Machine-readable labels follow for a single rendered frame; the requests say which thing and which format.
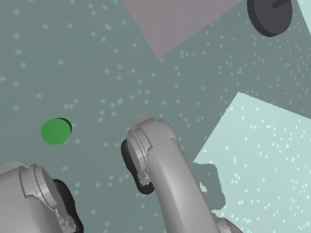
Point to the left robot foot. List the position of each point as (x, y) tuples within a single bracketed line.
[(69, 204)]

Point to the right robot foot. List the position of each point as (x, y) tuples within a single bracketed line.
[(146, 189)]

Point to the right robot hand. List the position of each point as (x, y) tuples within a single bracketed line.
[(225, 226)]

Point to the floor lamp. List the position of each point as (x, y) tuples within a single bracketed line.
[(270, 17)]

